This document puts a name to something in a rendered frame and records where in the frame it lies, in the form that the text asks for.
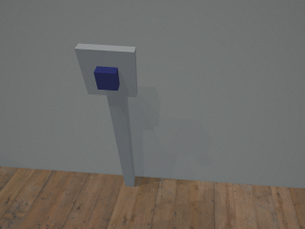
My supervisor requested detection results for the button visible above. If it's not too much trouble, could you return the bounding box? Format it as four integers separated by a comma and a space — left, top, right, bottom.
93, 66, 120, 91

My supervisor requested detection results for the panel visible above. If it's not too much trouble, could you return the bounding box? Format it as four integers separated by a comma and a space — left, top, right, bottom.
74, 43, 138, 187

